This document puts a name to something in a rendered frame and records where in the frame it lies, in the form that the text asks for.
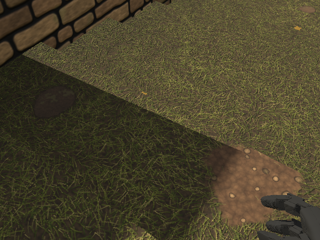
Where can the right robot hand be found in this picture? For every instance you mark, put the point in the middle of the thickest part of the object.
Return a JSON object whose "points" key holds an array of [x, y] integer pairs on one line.
{"points": [[307, 229]]}

